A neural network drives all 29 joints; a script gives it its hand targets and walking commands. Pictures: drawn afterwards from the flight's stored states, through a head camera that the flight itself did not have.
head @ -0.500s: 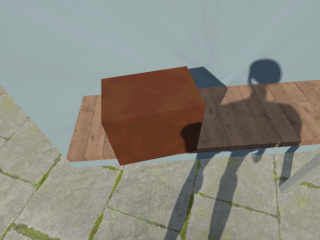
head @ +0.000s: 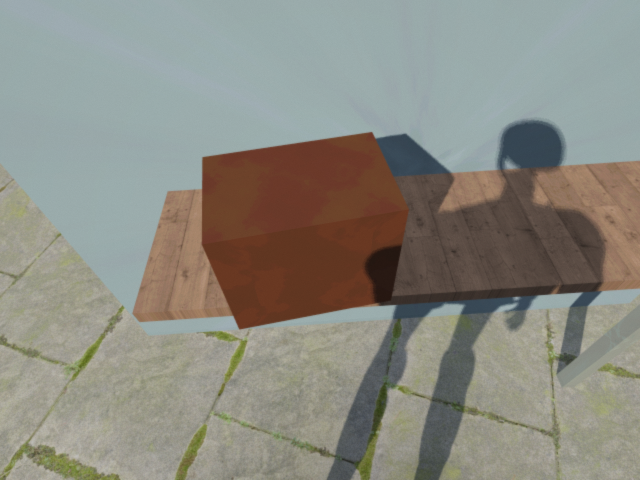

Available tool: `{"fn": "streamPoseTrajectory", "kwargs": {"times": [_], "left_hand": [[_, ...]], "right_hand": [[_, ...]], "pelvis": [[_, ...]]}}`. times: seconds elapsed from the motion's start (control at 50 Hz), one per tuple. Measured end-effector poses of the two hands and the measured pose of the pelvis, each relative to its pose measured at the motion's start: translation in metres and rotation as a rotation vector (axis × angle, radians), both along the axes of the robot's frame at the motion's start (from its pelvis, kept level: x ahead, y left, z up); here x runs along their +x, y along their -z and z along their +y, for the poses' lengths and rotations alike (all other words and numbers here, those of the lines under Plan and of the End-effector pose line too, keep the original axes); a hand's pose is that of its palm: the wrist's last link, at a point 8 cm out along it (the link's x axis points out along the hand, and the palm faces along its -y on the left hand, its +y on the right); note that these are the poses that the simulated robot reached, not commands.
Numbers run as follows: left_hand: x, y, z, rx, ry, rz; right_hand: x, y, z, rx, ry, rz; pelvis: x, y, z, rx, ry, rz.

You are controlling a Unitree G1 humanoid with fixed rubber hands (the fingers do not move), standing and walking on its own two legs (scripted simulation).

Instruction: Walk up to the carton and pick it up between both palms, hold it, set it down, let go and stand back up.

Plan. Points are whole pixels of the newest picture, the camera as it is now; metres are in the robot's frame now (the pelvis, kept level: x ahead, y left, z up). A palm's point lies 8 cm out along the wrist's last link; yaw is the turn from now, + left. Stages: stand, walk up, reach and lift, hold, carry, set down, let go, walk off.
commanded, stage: stand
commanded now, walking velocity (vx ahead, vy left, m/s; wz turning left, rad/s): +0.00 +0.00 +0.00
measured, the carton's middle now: (303, 234) +0.46 +0.07 +0.01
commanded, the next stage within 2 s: walk up in 0.48 s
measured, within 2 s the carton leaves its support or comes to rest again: neither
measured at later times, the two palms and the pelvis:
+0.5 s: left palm out of the picture -0.02 +0.19 -0.15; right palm out of the picture -0.02 -0.19 -0.15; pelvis +0.01 +0.00 +0.00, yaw +0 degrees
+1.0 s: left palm out of the picture -0.06 +0.26 -0.15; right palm out of the picture +0.08 -0.19 -0.13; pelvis +0.03 +0.05 +0.00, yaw +5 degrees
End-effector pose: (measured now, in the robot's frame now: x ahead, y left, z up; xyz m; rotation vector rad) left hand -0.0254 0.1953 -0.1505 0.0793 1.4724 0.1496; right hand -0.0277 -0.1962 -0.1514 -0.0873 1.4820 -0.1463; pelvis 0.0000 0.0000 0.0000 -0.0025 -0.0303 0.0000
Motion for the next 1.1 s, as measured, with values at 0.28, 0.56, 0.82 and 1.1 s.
{"fn": "streamPoseTrajectory", "kwargs": {"times": [0.28,0.56,0.82,1.1], "left_hand": [[0.001,-0.001,-0.001,-0.003,-0.003,0.009],[0.008,-0.002,-0.001,0.005,-0.003,-0.011],[-0.001,-0.002,0.021,0.075,-0.089,-0.056],[-0.028,0.014,0.089,-0.004,-0.132,0.090]], "right_hand": [[-0.003,-0.002,0.002,0.005,0.000,0.018],[0.008,0.000,0.001,0.009,-0.005,-0.005],[0.014,0.003,-0.023,-0.045,-0.083,0.051],[0.131,-0.018,0.052,-0.094,-0.161,-0.225]], "pelvis": [[0.004,-0.001,-0.001,0.000,0.002,0.012],[0.008,-0.001,-0.002,0.000,-0.002,0.004],[-0.001,0.005,0.003,0.003,-0.071,0.022],[0.039,0.008,0.078,-0.008,-0.072,0.021]]}}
